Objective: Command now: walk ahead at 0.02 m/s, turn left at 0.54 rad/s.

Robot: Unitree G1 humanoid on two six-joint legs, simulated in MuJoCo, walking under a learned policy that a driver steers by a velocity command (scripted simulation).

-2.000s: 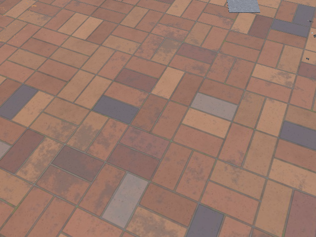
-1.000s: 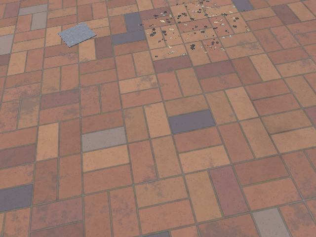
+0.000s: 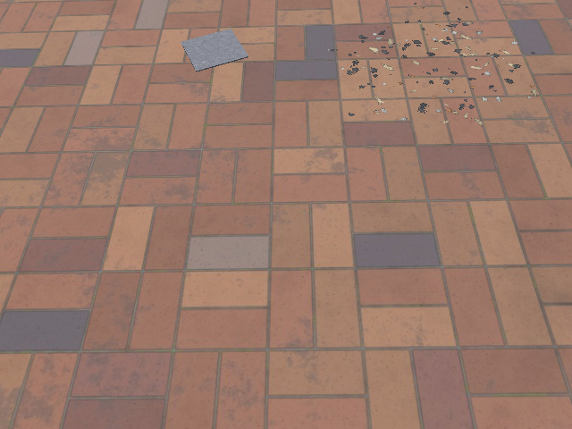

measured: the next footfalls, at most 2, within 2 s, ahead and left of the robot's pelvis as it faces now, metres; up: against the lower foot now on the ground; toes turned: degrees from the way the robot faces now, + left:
left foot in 0.14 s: +0.05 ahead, +0.11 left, +0.00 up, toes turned +8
right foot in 0.64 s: +0.10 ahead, -0.07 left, +0.00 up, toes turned +27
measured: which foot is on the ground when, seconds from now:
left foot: up 0.00-0.12, down 0.14-0.66, up 0.68-1.00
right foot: down 0.00-0.14, up 0.16-0.62, down 0.64-1.00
